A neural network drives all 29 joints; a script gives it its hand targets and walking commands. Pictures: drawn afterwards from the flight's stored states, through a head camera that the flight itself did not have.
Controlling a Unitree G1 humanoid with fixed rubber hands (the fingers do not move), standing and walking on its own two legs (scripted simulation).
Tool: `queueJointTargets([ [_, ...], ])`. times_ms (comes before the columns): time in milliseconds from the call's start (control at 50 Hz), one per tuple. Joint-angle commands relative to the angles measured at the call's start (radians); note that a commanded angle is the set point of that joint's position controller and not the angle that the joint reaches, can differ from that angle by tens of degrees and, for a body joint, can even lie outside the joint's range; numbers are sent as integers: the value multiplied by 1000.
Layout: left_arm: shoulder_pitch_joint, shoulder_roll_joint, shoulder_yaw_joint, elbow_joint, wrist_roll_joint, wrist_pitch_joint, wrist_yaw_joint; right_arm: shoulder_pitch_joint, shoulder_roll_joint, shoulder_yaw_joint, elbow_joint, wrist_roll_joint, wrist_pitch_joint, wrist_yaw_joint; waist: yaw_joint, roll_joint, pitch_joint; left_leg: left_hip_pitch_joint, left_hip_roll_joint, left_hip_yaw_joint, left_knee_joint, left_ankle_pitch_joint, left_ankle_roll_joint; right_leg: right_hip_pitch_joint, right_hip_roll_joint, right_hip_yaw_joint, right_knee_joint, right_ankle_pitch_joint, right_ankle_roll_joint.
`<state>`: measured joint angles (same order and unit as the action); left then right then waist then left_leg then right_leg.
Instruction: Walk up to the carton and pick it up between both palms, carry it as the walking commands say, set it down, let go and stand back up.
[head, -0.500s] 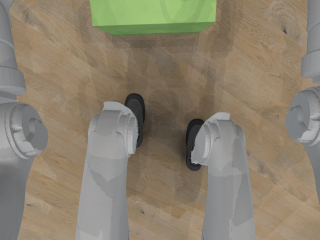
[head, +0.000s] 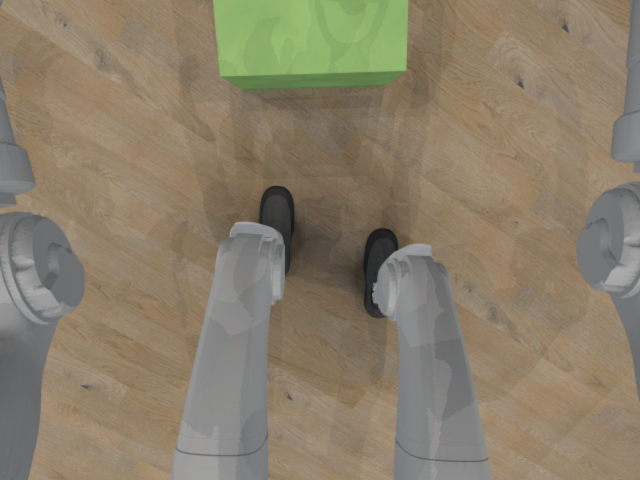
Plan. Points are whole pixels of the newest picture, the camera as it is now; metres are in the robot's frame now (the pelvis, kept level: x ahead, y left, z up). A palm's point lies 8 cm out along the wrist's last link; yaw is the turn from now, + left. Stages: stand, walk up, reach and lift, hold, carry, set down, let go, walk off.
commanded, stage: set down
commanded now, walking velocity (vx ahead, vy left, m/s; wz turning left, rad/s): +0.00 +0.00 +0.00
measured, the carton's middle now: (311, 9) +0.61 +0.08 -0.52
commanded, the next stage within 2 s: let go in 0.08 s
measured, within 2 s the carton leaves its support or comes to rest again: neither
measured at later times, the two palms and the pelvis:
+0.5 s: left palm out of the picture +0.50 +0.32 +0.00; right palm out of the picture +0.56 -0.19 -0.03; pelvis +0.09 +0.00 +0.08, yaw +0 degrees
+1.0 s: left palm out of the picture +0.31 +0.25 +0.09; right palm out of the picture +0.38 -0.24 +0.08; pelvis +0.10 -0.01 +0.14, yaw +2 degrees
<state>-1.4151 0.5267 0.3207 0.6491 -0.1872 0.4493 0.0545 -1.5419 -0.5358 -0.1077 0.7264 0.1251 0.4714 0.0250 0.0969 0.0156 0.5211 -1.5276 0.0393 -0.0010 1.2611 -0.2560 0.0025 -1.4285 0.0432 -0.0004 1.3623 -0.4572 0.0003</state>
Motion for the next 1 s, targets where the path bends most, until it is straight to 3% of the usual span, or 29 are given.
queueJointTargets([
  [0, -248, 172, 31, -111, -19, -18, -6, -358, -273, -58, -80, -10, -35, 20, 24, -132, -2019, 1015, -89, 34, -141, 301, -10, 383, 37, -32, -282, 150, 4],
  [20, -194, 111, -6, 59, -14, -19, -24, -290, -213, -71, 78, -13, -32, 31, 10, -81, -1876, 970, -81, 22, -140, 274, -14, 292, 26, -18, -296, 94, -1],
  [80, -119, 80, 26, 91, 63, -52, -56, -213, -128, -35, 129, -26, -47, 53, 67, -104, -1814, 858, -89, 47, -176, 255, -17, 409, 20, -4, -332, 171, -5],
  [100, -41, 40, 15, 243, 103, -52, -78, -160, -106, -78, 216, -56, -45, 58, 55, -67, -1746, 844, -91, 42, -187, 272, -26, 353, 21, -19, -332, 167, 13],
  [120, -55, 66, 36, 141, 144, -74, -74, -98, -97, -112, 216, -63, -71, 59, 53, -25, -1778, 976, -82, 14, -206, 374, -31, 337, 30, -17, -347, 217, 15],
  [140, 48, 0, 56, 259, 163, -83, -88, 2, -35, -105, 277, -78, -78, 50, 61, -34, -1718, 926, -86, 23, -184, 448, -24, 348, 29, 4, -373, 283, 15],
  [160, 24, 45, 73, 171, 175, -109, -97, -3, -48, -122, 223, -101, -92, 37, 49, -75, -1741, 890, -94, 35, -185, 427, -19, 420, 29, 14, -372, 323, 21],
  [180, 36, 24, 65, 185, 210, -122, -101, 17, 1, -133, 213, -79, -103, 38, 86, 10, -1657, 853, -94, 39, -206, 439, -16, 407, 19, 29, -391, 344, 29],
  [200, 41, 63, 91, 123, 200, -143, -110, 33, 35, -133, 145, -91, -119, 24, 75, -56, -1772, 903, -103, 31, -193, 508, 1, 469, 27, 31, -387, 423, 33],
  [240, 152, 94, 104, -55, 251, -191, -114, 231, 66, -163, 67, -123, -157, -18, 49, -52, -1872, 978, -123, 27, -211, 657, 13, 602, 32, 40, -409, 632, 44],
  [280, 354, 46, 8, 3, 221, -208, -144, 371, 142, -127, 40, -122, -183, -42, -25, -108, -1798, 1010, -109, 2, -252, 663, 46, 644, 19, 42, -455, 702, 65],
  [300, 406, 30, 8, -24, 236, -215, -161, 458, 154, -130, 14, -127, -185, -46, -18, -31, -1770, 1052, -114, 15, -263, 690, 40, 624, 15, 46, -473, 699, 63],
  [340, 384, 21, -52, -138, 185, -243, -186, 430, 117, -118, -125, -132, -216, -59, -64, -65, -1759, 1030, -109, -1, -295, 714, 38, 655, 22, 49, -482, 772, 56],
  [380, 392, 25, -47, -212, 143, -272, -202, 337, 132, -101, -326, -107, -258, -74, -19, -37, -1759, 1109, -93, -23, -315, 777, 47, 590, 27, 47, -500, 726, 45],
  [420, 493, 35, -63, -151, 122, -277, -208, 394, 94, -90, -353, -134, -273, -75, -53, -94, -1691, 1175, -83, -29, -326, 746, 58, 535, 23, 39, -546, 654, 39],
  [460, 694, -110, -109, 59, 138, -281, -222, 631, 189, -92, -153, -144, -284, -62, -46, -28, -1483, 1242, -51, -49, -374, 787, 41, 367, 19, 19, -627, 514, 35],
  [540, 981, -150, -117, 87, 186, -305, -218, 974, 183, -130, -38, -194, -307, -35, -59, -25, -1366, 1370, -31, -66, -432, 830, -8, 327, 33, -13, -679, 474, 43],
  [600, 1092, -145, -103, 31, 201, -335, -200, 1071, 206, -123, -31, -168, -344, -24, -37, 18, -1250, 1381, -25, -71, -506, 745, -8, 346, 21, 4, -741, 394, 29],
  [620, 1149, -151, -125, -82, 203, -346, -204, 1158, 200, -141, -104, -191, -354, -13, -63, 3, -1342, 1447, -21, -73, -540, 684, -18, 477, 31, -3, -755, 395, 27],
  [640, 1037, -135, -125, -133, 199, -366, -188, 1059, 206, -125, -96, -155, -369, -5, -15, 68, -1232, 1415, -23, -80, -550, 634, -23, 400, 23, 14, -757, 331, 19],
  [660, 1095, -136, -141, -220, 211, -386, -186, 1160, 231, -111, -134, -153, -387, -6, -41, 57, -1269, 1463, -29, -84, -546, 684, -10, 481, 27, 22, -784, 402, 21],
  [700, 1013, -133, -157, -303, 170, -424, -180, 1048, 242, -65, -214, -109, -418, 8, -30, 57, -1190, 1385, -29, -81, -565, 605, -4, 511, 23, 34, -766, 370, 10],
  [720, 1136, -125, -163, -379, 168, -435, -176, 1193, 243, -39, -280, -98, -427, 18, -29, 98, -1351, 1536, -40, -70, -570, 636, -7, 639, 18, 42, -774, 406, 4],
  [740, 1071, -110, -200, -380, 127, -444, -172, 1073, 222, -23, -343, -86, -451, 12, -36, 81, -1278, 1494, -26, -92, -567, 614, 1, 579, 14, 54, -766, 393, 8],
  [820, 1304, -204, -279, -342, 62, -431, -183, 1305, 235, -2, -362, -108, -458, 13, -123, 4, -1212, 1451, -35, -43, -615, 468, -4, 791, 5, 40, -783, 382, 0],
  [860, 1474, -238, -267, -286, 100, -413, -177, 1463, 252, -19, -296, -156, -437, 16, -109, -27, -1022, 1435, -52, -7, -687, 278, -14, 833, -11, 29, -867, 225, -6],
  [880, 1563, -248, -276, -227, 110, -392, -177, 1565, 297, 38, -196, -154, -423, 11, -110, -164, -846, 1452, -54, -5, -717, 204, -8, 761, -46, 37, -946, 99, -10],
  [920, 1599, -237, -237, -200, 143, -383, -173, 1555, 261, 58, -207, -148, -421, 13, -86, -219, -641, 1579, -90, 9, -714, 160, -12, 624, -105, 58, -1075, -143, -39],
  [980, 1554, -241, -233, -244, 190, -365, -164, 1532, 251, 60, -218, -144, -420, 15, -85, -204, -493, 1795, -121, -3, -642, 227, -38, 457, -175, 88, -1174, -216, -104],
])
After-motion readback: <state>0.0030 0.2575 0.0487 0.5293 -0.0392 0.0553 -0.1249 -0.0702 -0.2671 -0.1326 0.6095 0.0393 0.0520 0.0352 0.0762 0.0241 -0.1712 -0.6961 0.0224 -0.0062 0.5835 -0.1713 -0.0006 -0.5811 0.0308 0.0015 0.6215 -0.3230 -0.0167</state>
